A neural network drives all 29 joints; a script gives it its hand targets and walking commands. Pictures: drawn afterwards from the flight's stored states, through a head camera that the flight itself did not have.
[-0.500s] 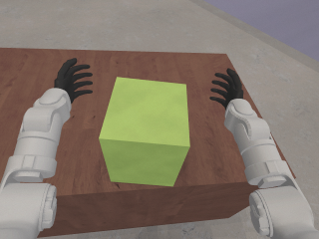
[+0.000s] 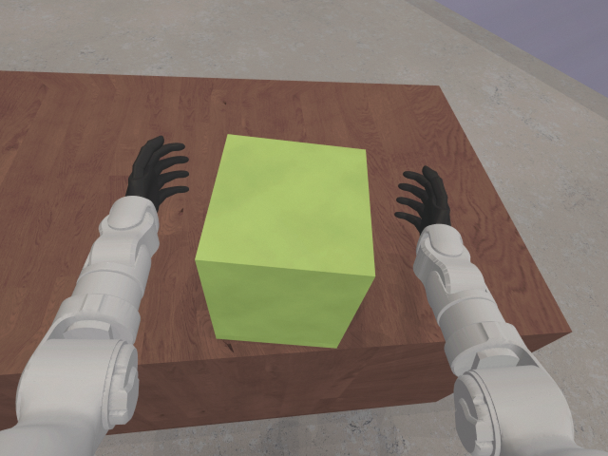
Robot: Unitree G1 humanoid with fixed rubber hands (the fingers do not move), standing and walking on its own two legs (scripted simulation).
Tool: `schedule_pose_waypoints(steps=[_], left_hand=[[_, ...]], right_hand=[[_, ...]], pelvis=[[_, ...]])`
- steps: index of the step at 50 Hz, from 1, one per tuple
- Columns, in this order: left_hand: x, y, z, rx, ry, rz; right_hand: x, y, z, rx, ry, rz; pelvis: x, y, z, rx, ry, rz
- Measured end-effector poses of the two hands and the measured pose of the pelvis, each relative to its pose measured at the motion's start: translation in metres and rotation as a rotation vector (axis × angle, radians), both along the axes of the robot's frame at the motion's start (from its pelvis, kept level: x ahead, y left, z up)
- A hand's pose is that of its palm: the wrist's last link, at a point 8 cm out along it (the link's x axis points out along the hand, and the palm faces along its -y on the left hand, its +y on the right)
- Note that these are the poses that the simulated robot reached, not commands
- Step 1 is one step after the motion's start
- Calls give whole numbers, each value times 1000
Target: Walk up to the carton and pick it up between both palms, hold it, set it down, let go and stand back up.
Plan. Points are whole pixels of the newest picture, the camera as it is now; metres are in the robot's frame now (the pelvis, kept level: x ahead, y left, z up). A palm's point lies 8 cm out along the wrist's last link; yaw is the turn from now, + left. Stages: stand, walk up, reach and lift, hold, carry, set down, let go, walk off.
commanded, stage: reach and lift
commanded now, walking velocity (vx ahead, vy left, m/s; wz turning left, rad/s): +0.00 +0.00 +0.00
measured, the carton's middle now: (286, 249) +0.42 +0.05 -0.02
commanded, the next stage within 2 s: none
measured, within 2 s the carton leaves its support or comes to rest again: neither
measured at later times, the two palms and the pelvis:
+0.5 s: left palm (164, 229) +0.42 +0.23 +0.01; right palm (400, 248) +0.42 -0.12 +0.02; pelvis -0.02 +0.01 -0.01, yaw -1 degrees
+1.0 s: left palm (179, 217) +0.43 +0.21 +0.03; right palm (385, 241) +0.43 -0.09 +0.03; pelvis +0.00 +0.02 +0.00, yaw +0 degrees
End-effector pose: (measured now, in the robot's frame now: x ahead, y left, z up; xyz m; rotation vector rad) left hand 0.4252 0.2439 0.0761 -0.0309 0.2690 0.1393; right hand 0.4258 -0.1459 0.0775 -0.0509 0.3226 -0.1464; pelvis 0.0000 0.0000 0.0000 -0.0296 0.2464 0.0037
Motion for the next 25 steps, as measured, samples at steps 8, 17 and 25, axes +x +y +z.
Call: schedule_pose_waypoints(steps=[8, 17, 25], left_hand=[[-11, -5, -41, 3, 6, 5], [-13, -12, -62, 8, -8, 11], [-8, -14, -62, 4, -31, 13]], right_hand=[[-11, 11, -39, -6, -10, 49], [-11, 22, -55, -13, -50, 72], [-7, 28, -56, -21, -53, 67]], pelvis=[[-4, 5, -4, 0, 74, -13], [-11, 9, -9, -2, 177, -20], [-16, 11, -11, -6, 230, -17]])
